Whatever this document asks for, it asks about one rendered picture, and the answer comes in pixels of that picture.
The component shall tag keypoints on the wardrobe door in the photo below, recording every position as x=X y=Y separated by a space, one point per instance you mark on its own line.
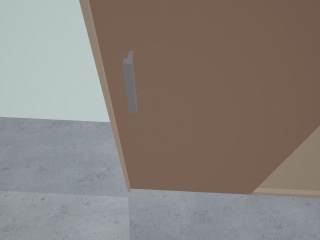
x=226 y=90
x=301 y=170

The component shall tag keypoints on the handle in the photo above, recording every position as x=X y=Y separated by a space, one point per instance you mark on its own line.
x=129 y=77

